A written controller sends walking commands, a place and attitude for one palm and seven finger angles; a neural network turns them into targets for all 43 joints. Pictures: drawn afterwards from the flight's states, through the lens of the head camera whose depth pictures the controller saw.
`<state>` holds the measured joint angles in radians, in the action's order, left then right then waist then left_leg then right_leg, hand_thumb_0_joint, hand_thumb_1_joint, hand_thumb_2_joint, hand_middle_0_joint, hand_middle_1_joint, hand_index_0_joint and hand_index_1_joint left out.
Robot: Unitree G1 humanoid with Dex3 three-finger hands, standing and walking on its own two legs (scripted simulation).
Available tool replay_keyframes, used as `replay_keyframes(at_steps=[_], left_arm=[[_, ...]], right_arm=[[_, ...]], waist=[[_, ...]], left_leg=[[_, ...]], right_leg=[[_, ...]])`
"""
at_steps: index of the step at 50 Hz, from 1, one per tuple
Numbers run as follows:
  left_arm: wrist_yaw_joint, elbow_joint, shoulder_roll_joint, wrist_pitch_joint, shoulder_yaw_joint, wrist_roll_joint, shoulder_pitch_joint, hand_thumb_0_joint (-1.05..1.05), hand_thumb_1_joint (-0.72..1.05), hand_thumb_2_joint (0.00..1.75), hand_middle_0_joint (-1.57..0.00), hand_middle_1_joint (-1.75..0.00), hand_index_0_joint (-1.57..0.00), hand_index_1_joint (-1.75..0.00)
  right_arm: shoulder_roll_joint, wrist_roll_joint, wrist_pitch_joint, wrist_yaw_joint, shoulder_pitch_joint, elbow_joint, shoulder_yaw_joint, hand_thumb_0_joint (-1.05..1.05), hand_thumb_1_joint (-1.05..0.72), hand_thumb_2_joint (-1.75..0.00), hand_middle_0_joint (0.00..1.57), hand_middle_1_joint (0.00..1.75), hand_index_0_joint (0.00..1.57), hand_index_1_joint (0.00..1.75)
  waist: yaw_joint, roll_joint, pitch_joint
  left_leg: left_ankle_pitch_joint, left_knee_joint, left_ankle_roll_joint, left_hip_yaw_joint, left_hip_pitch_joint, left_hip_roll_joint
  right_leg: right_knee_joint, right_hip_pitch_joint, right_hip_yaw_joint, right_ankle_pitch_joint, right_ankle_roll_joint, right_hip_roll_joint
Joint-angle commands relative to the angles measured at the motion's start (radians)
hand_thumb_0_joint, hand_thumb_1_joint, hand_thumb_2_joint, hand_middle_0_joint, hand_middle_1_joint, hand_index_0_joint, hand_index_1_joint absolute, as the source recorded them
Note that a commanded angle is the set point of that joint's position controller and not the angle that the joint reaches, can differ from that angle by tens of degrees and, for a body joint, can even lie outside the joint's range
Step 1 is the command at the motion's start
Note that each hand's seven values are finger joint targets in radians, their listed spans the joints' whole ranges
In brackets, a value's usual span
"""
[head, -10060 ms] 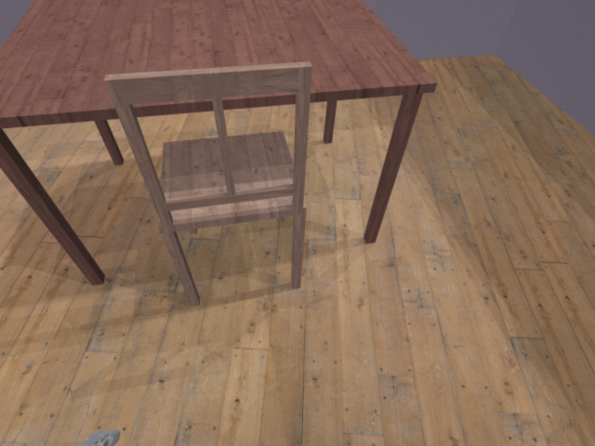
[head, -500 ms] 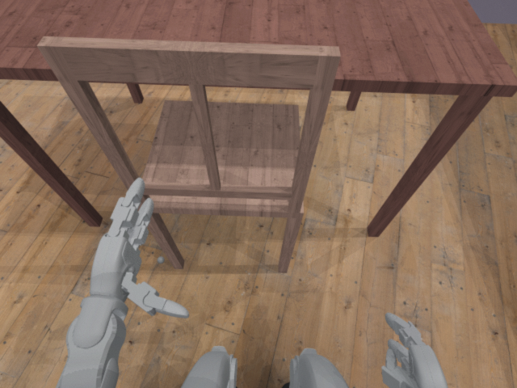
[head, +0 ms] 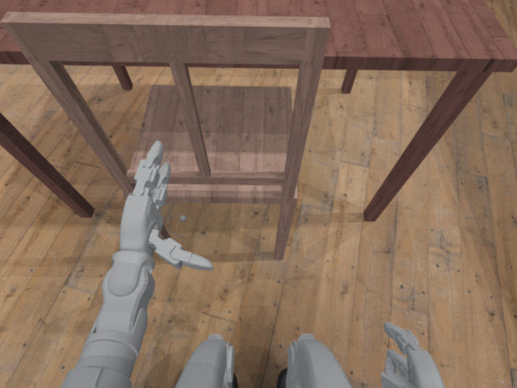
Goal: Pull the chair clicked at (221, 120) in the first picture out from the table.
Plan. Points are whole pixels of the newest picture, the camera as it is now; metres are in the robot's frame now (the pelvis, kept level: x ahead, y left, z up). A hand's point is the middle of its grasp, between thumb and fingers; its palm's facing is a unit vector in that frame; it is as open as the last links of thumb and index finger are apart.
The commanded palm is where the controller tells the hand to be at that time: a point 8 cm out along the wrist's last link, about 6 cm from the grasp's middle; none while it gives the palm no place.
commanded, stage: aim the fingers beside a spindle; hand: left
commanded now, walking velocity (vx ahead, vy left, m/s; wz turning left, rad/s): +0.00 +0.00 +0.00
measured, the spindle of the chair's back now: (194, 129) +0.53 +0.12 +0.03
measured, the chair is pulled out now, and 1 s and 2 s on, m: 0.00 0.00 0.00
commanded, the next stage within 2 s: none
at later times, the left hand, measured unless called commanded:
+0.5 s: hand (201, 204) +0.39 +0.10 +0.01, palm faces -0.01 -1.00 -0.05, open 16.9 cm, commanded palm +0.36 +0.16 +0.01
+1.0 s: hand (184, 201) +0.39 +0.12 +0.02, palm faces +0.02 -1.00 -0.06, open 16.9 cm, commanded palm +0.36 +0.16 +0.01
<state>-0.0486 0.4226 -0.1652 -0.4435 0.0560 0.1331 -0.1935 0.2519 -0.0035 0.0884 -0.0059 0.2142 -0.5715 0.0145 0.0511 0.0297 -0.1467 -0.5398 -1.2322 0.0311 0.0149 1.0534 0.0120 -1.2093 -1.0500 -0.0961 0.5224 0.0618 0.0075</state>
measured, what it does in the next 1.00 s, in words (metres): stands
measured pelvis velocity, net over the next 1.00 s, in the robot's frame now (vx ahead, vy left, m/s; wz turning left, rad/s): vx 0.00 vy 0.00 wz -0.02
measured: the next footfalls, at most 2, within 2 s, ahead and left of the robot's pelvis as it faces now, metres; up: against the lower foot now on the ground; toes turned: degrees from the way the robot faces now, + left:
none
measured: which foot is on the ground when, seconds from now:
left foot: down 0.00-1.00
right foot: down 0.00-1.00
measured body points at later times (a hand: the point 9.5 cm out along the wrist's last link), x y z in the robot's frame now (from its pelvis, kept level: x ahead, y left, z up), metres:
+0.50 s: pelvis +0.00 +0.00 -0.01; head +0.12 -0.01 +0.43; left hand +0.39 +0.15 +0.01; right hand +0.11 -0.25 -0.13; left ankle +0.02 +0.10 -0.63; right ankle +0.03 -0.09 -0.63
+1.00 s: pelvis +0.00 +0.00 -0.01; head +0.11 +0.00 +0.43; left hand +0.38 +0.18 +0.03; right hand +0.12 -0.24 -0.13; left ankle +0.02 +0.10 -0.63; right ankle +0.03 -0.09 -0.63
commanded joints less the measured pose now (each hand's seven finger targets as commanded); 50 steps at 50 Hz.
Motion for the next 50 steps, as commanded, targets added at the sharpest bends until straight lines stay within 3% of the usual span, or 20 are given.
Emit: replay_keyframes(at_steps=[1, 7, 12, 15, 17, 19, 20, 22, 25, 26, 28, 32, 35, 37, 39, 41, 42, 45, 47, 50], left_arm=[[0.014, -0.149, -0.095, -0.063, 0.052, -0.001, -0.231, 0.0, -0.5, 0.3, -0.06, -0.08, -0.06, -0.08], [0.04, -0.092, -0.107, -0.084, 0.065, -0.016, -0.339, 0.0, -0.5, 0.3, -0.06, -0.08, -0.06, -0.08], [0.052, -0.091, -0.071, -0.119, 0.026, -0.03, -0.424, 0.0, -0.5, 0.3, -0.06, -0.08, -0.06, -0.08], [0.061, -0.041, -0.045, -0.111, 0.014, -0.036, -0.427, 0.0, -0.5, 0.3, -0.06, -0.08, -0.06, -0.08], [0.071, 0.006, -0.101, -0.098, 0.073, -0.044, -0.376, 0.0, -0.5, 0.3, -0.06, -0.08, -0.06, -0.08], [0.077, 0.015, -0.094, -0.088, 0.078, -0.049, -0.348, 0.0, -0.5, 0.3, -0.06, -0.08, -0.06, -0.08], [0.077, 0.02, -0.079, -0.084, 0.065, -0.049, -0.352, 0.0, -0.5, 0.3, -0.06, -0.08, -0.06, -0.08], [0.084, 0.0, -0.135, -0.093, 0.122, -0.037, -0.375, 0.0, -0.5, 0.3, -0.06, -0.08, -0.06, -0.08], [0.075, -0.088, -0.148, -0.128, 0.129, -0.026, -0.39, 0.0, -0.5, 0.3, -0.06, -0.08, -0.06, -0.08], [0.066, -0.125, -0.108, -0.14, 0.082, -0.024, -0.408, 0.0, -0.5, 0.3, -0.06, -0.08, -0.06, -0.08], [0.055, -0.124, -0.102, -0.148, 0.066, -0.023, -0.392, 0.0, -0.5, 0.3, -0.06, -0.08, -0.06, -0.08], [0.022, -0.017, -0.023, -0.121, -0.022, -0.021, -0.412, 0.0, -0.5, 0.3, -0.06, -0.08, -0.06, -0.08], [0.015, 0.062, -0.013, -0.101, -0.022, -0.024, -0.401, 0.0, -0.5, 0.3, -0.06, -0.08, -0.06, -0.08], [0.031, 0.057, -0.051, -0.103, 0.021, -0.024, -0.416, 0.0, -0.5, 0.3, -0.06, -0.08, -0.06, -0.08], [0.056, 0.015, -0.11, -0.12, 0.084, -0.025, -0.451, 0.0, -0.5, 0.3, -0.06, -0.08, -0.06, -0.08], [0.078, -0.065, -0.129, -0.15, 0.101, -0.033, -0.464, 0.0, -0.5, 0.3, -0.06, -0.08, -0.06, -0.08], [0.091, -0.096, -0.18, -0.161, 0.146, -0.037, -0.454, 0.0, -0.5, 0.3, -0.06, -0.08, -0.06, -0.08], [0.095, -0.098, -0.155, -0.165, 0.125, -0.042, -0.412, 0.0, -0.5, 0.3, -0.06, -0.08, -0.06, -0.08], [0.074, -0.046, -0.118, -0.141, 0.085, -0.043, -0.374, 0.0, -0.5, 0.3, -0.06, -0.08, -0.06, -0.08], [0.027, -0.001, -0.017, -0.101, -0.017, -0.031, -0.339, 0.0, -0.5, 0.3, -0.06, -0.08, -0.06, -0.08]], right_arm=[[0.13, 0.002, 0.028, -0.001, 0.029, 0.121, -0.056, 0.0, -0.9, -0.9, 0.2, 0.3, 0.2, 0.3], [0.13, 0.003, 0.01, -0.005, 0.041, 0.113, -0.056, 0.0, -0.9, -0.9, 0.2, 0.3, 0.2, 0.3], [0.128, 0.011, 0.009, -0.011, 0.065, 0.097, -0.062, 0.0, -0.9, -0.9, 0.2, 0.3, 0.2, 0.3], [0.129, 0.013, -0.003, -0.019, 0.076, 0.088, -0.065, 0.0, -0.9, -0.9, 0.2, 0.3, 0.2, 0.3], [0.134, 0.014, -0.014, -0.019, 0.08, 0.094, -0.065, 0.0, -0.9, -0.9, 0.2, 0.3, 0.2, 0.3], [0.129, 0.012, -0.027, -0.025, 0.077, 0.106, -0.063, 0.0, -0.9, -0.9, 0.2, 0.3, 0.2, 0.3], [0.126, 0.01, -0.033, -0.028, 0.079, 0.11, -0.061, 0.0, -0.9, -0.9, 0.2, 0.3, 0.2, 0.3], [0.128, 0.011, -0.035, -0.022, 0.077, 0.117, -0.06, 0.0, -0.9, -0.9, 0.2, 0.3, 0.2, 0.3], [0.12, 0.011, -0.031, -0.019, 0.074, 0.124, -0.061, 0.0, -0.9, -0.9, 0.2, 0.3, 0.2, 0.3], [0.114, 0.011, -0.027, -0.019, 0.07, 0.126, -0.059, 0.0, -0.9, -0.9, 0.2, 0.3, 0.2, 0.3], [0.118, 0.009, -0.023, -0.017, 0.072, 0.116, -0.06, 0.0, -0.9, -0.9, 0.2, 0.3, 0.2, 0.3], [0.128, 0.001, -0.02, -0.015, 0.077, 0.091, -0.061, 0.0, -0.9, -0.9, 0.2, 0.3, 0.2, 0.3], [0.136, -0.001, -0.025, -0.014, 0.072, 0.087, -0.064, 0.0, -0.9, -0.9, 0.2, 0.3, 0.2, 0.3], [0.139, 0.001, -0.026, -0.014, 0.072, 0.094, -0.065, 0.0, -0.9, -0.9, 0.2, 0.3, 0.2, 0.3], [0.136, 0.008, -0.03, -0.015, 0.068, 0.098, -0.062, 0.0, -0.9, -0.9, 0.2, 0.3, 0.2, 0.3], [0.125, 0.014, -0.029, -0.017, 0.063, 0.115, -0.061, 0.0, -0.9, -0.9, 0.2, 0.3, 0.2, 0.3], [0.126, 0.016, -0.028, -0.017, 0.062, 0.121, -0.062, 0.0, -0.9, -0.9, 0.2, 0.3, 0.2, 0.3], [0.116, 0.018, -0.034, -0.022, 0.061, 0.123, -0.057, 0.0, -0.9, -0.9, 0.2, 0.3, 0.2, 0.3], [0.121, 0.014, -0.038, -0.023, 0.063, 0.126, -0.057, 0.0, -0.9, -0.9, 0.2, 0.3, 0.2, 0.3], [0.131, 0.003, -0.042, -0.024, 0.066, 0.117, -0.062, 0.0, -0.9, -0.9, 0.2, 0.3, 0.2, 0.3]], waist=[[0.011, -0.036, -0.396], [0.031, -0.054, -0.387], [0.039, 0.01, -0.453], [0.048, -0.018, -0.461], [0.026, -0.025, -0.458], [0.013, -0.025, -0.453], [0.019, -0.039, -0.439], [0.016, -0.07, -0.444], [0.006, -0.051, -0.497], [0.015, -0.026, -0.508], [0.025, -0.01, -0.491], [0.076, -0.049, -0.361], [0.068, -0.055, -0.328], [0.05, -0.033, -0.352], [0.033, -0.02, -0.412], [0.014, 0.013, -0.488], [-0.002, 0.038, -0.517], [0.005, -0.002, -0.521], [0.02, -0.008, -0.478], [0.045, -0.036, -0.413]], left_leg=[[0.265, 0.135, -0.002, -0.046, -0.165, 0.001], [0.238, 0.113, 0.003, -0.042, -0.121, 0.001], [0.292, 0.098, 0.001, -0.05, -0.171, -0.001], [0.295, 0.092, 0.001, -0.05, -0.162, -0.001], [0.285, 0.096, 0.001, -0.041, -0.124, 0.003], [0.287, 0.109, -0.002, -0.037, -0.121, 0.005], [0.275, 0.111, -0.001, -0.034, -0.114, 0.006], [0.254, 0.101, 0.004, -0.027, -0.073, 0.009], [0.27, 0.106, 0.003, -0.021, -0.102, 0.008], [0.274, 0.109, 0.004, -0.019, -0.119, 0.009], [0.29, 0.11, 0.003, -0.027, -0.154, 0.002], [0.208, 0.11, 0.007, -0.043, -0.134, -0.002], [0.166, 0.113, 0.004, -0.049, -0.113, 0.0], [0.182, 0.108, 0.004, -0.047, -0.113, 0.004], [0.211, 0.101, 0.003, -0.043, -0.118, 0.006], [0.265, 0.097, 0.001, -0.04, -0.15, 0.008], [0.291, 0.095, -0.001, -0.039, -0.16, 0.008], [0.312, 0.099, 0.0, -0.036, -0.16, 0.005], [0.294, 0.107, 0.002, -0.039, -0.147, 0.004], [0.259, 0.121, -0.001, -0.052, -0.164, -0.005]], right_leg=[[0.174, 0.291, 0.11, -0.286, -0.036, -0.014], [0.166, 0.269, 0.123, -0.263, -0.038, -0.01], [0.134, 0.241, 0.112, -0.308, -0.033, -0.007], [0.132, 0.235, 0.108, -0.316, -0.037, -0.007], [0.131, 0.264, 0.115, -0.319, -0.035, -0.006], [0.13, 0.276, 0.113, -0.331, -0.034, -0.008], [0.138, 0.279, 0.114, -0.323, -0.035, -0.007], [0.146, 0.315, 0.133, -0.317, -0.039, -0.007], [0.149, 0.357, 0.148, -0.351, -0.04, -0.009], [0.15, 0.36, 0.148, -0.358, -0.04, -0.009], [0.149, 0.324, 0.136, -0.361, -0.038, -0.006], [0.18, 0.219, 0.121, -0.243, -0.04, -0.004], [0.179, 0.174, 0.11, -0.178, -0.036, -0.007], [0.166, 0.182, 0.11, -0.188, -0.032, -0.006], [0.15, 0.213, 0.117, -0.223, -0.033, -0.008], [0.129, 0.259, 0.121, -0.287, -0.031, -0.007], [0.116, 0.276, 0.123, -0.313, -0.03, -0.005], [0.121, 0.313, 0.128, -0.358, -0.035, -0.003], [0.129, 0.292, 0.12, -0.342, -0.033, 0.001], [0.149, 0.233, 0.099, -0.288, -0.033, 0.001]])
